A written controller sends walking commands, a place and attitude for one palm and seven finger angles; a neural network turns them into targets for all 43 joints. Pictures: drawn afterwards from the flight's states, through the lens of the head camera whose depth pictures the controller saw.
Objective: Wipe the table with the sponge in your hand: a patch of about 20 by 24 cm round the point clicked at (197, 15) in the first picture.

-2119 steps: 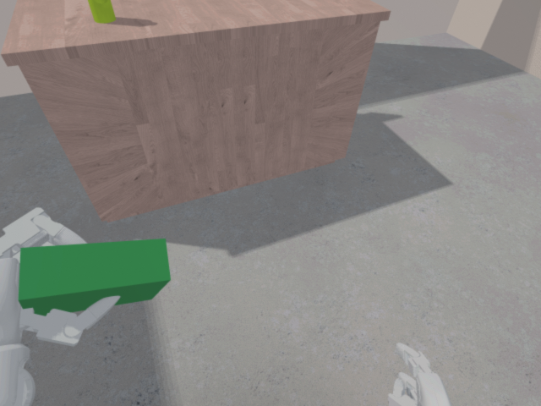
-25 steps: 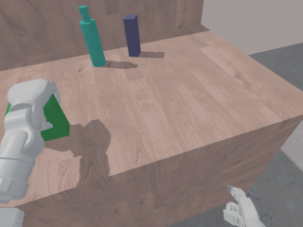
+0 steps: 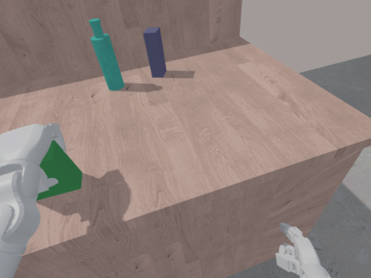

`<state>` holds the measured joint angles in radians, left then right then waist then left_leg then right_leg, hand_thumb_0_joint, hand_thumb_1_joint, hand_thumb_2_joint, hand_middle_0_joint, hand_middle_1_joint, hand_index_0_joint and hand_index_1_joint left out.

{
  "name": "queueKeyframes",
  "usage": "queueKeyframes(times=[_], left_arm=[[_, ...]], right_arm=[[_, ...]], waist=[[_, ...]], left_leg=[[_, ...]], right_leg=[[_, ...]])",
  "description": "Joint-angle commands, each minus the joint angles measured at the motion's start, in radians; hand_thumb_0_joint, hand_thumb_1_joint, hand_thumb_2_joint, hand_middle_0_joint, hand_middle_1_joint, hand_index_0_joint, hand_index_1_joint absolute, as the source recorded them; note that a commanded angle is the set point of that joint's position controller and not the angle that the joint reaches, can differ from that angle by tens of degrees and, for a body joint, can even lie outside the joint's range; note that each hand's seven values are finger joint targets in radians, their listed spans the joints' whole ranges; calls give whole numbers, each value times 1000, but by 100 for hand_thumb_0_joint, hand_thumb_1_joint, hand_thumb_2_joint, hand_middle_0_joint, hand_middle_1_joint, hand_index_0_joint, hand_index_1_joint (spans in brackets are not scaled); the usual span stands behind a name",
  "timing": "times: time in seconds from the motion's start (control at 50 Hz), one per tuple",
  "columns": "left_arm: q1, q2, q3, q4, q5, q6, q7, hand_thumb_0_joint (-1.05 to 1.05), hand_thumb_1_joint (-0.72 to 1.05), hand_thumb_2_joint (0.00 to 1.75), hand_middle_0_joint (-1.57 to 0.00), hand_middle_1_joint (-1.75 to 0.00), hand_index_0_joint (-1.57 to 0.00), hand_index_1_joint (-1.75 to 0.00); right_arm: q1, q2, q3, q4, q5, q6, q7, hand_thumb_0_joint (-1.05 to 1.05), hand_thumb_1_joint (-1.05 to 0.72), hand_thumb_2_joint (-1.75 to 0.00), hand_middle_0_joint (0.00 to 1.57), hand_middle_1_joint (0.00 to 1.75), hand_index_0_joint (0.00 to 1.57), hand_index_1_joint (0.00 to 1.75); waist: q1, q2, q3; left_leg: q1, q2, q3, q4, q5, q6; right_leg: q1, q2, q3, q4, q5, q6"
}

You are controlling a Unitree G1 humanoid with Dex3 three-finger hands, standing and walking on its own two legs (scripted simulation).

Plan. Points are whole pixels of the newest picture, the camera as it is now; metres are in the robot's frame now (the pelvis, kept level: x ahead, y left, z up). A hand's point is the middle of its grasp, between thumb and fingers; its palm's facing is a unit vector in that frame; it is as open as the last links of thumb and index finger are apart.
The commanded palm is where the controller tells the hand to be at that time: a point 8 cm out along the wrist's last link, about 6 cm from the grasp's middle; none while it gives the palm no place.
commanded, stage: wipe back along the first lane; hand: left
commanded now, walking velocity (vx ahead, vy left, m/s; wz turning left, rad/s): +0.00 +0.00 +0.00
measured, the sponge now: (49, 178) +0.26 +0.34 +0.11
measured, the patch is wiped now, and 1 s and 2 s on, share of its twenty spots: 1.00 1.00 1.00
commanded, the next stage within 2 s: lift the sponge slowly off the table in 0.48 s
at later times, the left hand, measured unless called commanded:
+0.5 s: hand (35, 180) +0.22 +0.31 +0.17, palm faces +0.17 -0.04 -0.98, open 8.9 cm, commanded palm +0.16 +0.30 +0.19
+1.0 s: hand (32, 183) +0.21 +0.31 +0.17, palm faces +0.18 -0.06 -0.98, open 8.9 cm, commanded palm +0.16 +0.30 +0.22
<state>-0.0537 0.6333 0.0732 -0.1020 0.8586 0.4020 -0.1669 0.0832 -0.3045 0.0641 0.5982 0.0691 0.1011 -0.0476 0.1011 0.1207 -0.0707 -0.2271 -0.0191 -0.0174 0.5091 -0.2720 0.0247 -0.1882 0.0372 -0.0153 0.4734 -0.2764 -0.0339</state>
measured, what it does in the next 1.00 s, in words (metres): stands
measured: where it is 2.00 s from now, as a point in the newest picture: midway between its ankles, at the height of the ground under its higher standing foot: outside the picture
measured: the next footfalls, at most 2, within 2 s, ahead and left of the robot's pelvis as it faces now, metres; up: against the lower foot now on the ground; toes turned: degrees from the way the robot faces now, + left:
none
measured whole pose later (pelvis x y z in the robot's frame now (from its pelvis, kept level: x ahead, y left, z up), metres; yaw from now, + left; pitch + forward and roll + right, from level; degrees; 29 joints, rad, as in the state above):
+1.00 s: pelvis -0.03 +0.00 +0.00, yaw +0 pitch -3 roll +0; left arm 0.02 0.61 0.01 -0.26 0.84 0.50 -0.14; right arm 0.04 -0.27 0.10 0.60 0.07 0.05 -0.09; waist 0.14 0.11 -0.05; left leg -0.22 -0.02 -0.02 0.52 -0.25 0.02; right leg -0.19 0.03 -0.02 0.50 -0.26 -0.04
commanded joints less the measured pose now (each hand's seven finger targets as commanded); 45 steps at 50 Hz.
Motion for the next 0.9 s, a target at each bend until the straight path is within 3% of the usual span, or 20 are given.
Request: queueKeyframes(times=[0.0,0.06,0.1,0.26,0.3,0.32,0.36,0.4,0.42,0.48,0.5,0.54,0.6,0.66,0.7,0.72,0.78,0.8,0.82,0.88], left_arm=[[-13,161,57,-120,-23,33,-24,0,10,130,-120,-160,-120,-160],[53,149,55,-87,-25,56,-18,0,10,130,-120,-160,-120,-160],[54,164,63,-137,-24,61,-18,0,10,130,-120,-160,-120,-160],[44,109,1,-143,-25,92,-16,0,10,130,-120,-160,-120,-160],[37,144,31,-166,-25,88,-11,0,10,130,-120,-160,-120,-160],[18,138,20,-167,-24,90,-8,0,10,130,-120,-160,-120,-160],[64,125,23,-134,-28,95,-9,0,10,130,-120,-160,-120,-160],[117,121,30,-208,-31,87,-8,0,10,130,-120,-160,-120,-160],[151,96,16,-245,-38,85,-4,0,10,130,-120,-160,-120,-160],[242,80,25,-274,-54,87,1,0,10,130,-120,-160,-120,-160],[257,75,31,-318,-64,83,7,0,10,130,-120,-160,-120,-160],[284,52,25,-312,-71,88,22,0,10,130,-120,-160,-120,-160],[173,113,62,-336,-62,86,46,0,10,130,-120,-160,-120,-160],[61,88,22,-256,-54,94,63,0,10,130,-120,-160,-120,-160],[-3,123,35,-272,-37,93,70,0,10,130,-120,-160,-120,-160],[-45,130,33,-288,-31,90,74,0,10,130,-120,-160,-120,-160],[-45,116,15,-236,-28,100,64,0,10,130,-120,-160,-120,-160],[-78,138,27,-257,-21,97,65,0,10,130,-120,-160,-120,-160],[-93,145,31,-274,-20,96,64,0,10,130,-120,-160,-120,-160],[-66,142,27,-237,-25,100,46,0,10,130,-120,-160,-120,-160]], right_arm=[[-225,-86,-38,-192,4,-58,-1,0,-90,-90,20,30,20,30],[-203,-89,-38,-183,0,-52,-5,0,-90,-90,20,30,20,30],[-237,-86,-35,-192,4,-55,-5,0,-90,-90,20,30,20,30],[-237,-78,-26,-197,5,-56,-22,0,-90,-90,20,30,20,30],[-262,-74,-24,-203,8,-66,-22,0,-90,-90,20,30,20,30],[-242,-77,-24,-204,4,-67,-28,0,-90,-90,20,30,20,30],[-241,-80,-25,-192,3,-64,-26,0,-90,-90,20,30,20,30],[-272,-71,-25,-208,6,-72,-17,0,-90,-90,20,30,20,30],[-258,-68,-24,-220,2,-75,-13,0,-90,-90,20,30,20,30],[-261,-67,-26,-210,2,-67,-3,0,-90,-90,20,30,20,30],[-281,-61,-26,-222,5,-75,0,0,-90,-90,20,30,20,30],[-258,-59,-26,-216,1,-78,-2,0,-90,-90,20,30,20,30],[-274,-67,-27,-207,2,-80,-16,0,-90,-90,20,30,20,30],[-251,-70,-24,-190,2,-87,-38,0,-90,-90,20,30,20,30],[-269,-67,-21,-193,5,-98,-48,0,-90,-90,20,30,20,30],[-254,-66,-23,-201,3,-104,-53,0,-90,-90,20,30,20,30],[-256,-68,-21,-180,0,-100,-57,0,-90,-90,20,30,20,30],[-277,-66,-17,-187,5,-110,-57,0,-90,-90,20,30,20,30],[-265,-64,-18,-195,0,-113,-58,0,-90,-90,20,30,20,30],[-268,-66,-16,-176,-1,-107,-55,0,-90,-90,20,30,20,30]], waist=[[12,-132,-101],[16,-165,-79],[17,-138,-76],[16,-133,-43],[22,-114,-40],[25,-130,-65],[23,-153,-43],[34,-102,-67],[44,-112,-94],[42,-126,-59],[41,-116,-52],[42,-147,-20],[27,-142,12],[17,-135,43],[19,-87,18],[29,-98,-29],[27,-104,-29],[22,-77,-53],[35,-85,-87],[32,-111,-64]], left_leg=[[43,-14,-17,-14,302,27],[23,-15,-15,-9,290,25],[26,-13,-19,-9,261,25],[15,-9,-24,-29,175,23],[13,-5,-34,-36,136,21],[12,-9,-29,-28,143,23],[7,-6,-30,-30,145,19],[16,-2,-37,-37,139,18],[12,-7,-31,-24,167,21],[5,0,-33,-27,176,18],[5,4,-42,-34,149,18],[-5,6,-39,-35,144,19],[0,11,-47,-49,84,15],[-5,7,-44,-63,43,12],[13,5,-48,-78,13,10],[17,-1,-45,-65,45,12],[29,0,-46,-71,63,8],[36,1,-50,-76,48,7],[36,-5,-48,-62,81,9],[42,-2,-49,-66,109,9]], right_leg=[[41,-10,59,-51,350,-27],[34,-13,36,-48,336,-17],[23,-8,73,-52,302,-25],[-23,-10,31,-69,143,-15],[-33,-3,65,-74,89,-26],[-20,-10,43,-67,91,-20],[-27,-7,37,-70,100,-17],[-15,-1,63,-63,89,-29],[6,-11,42,-48,122,-24],[-10,-4,33,-47,142,-19],[-16,3,59,-53,111,-25],[-35,-1,31,-57,96,-17],[-65,10,59,-78,26,-21],[-88,5,33,-90,-25,-17],[-80,10,58,-88,-45,-30],[-54,1,41,-79,-26,-29],[-47,2,40,-83,-6,-29],[-36,9,67,-80,-11,-39],[-13,-2,53,-76,8,-36],[-16,0,46,-82,38,-32]])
